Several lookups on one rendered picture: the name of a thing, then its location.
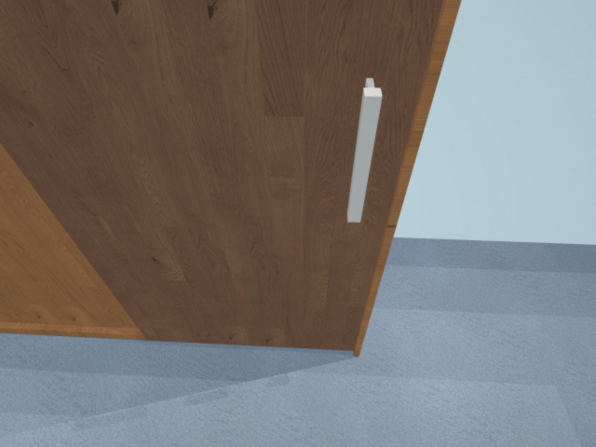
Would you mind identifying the wardrobe door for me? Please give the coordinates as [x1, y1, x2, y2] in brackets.
[0, 0, 443, 351]
[0, 143, 139, 329]

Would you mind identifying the handle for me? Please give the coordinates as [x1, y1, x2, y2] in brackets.
[347, 78, 383, 223]

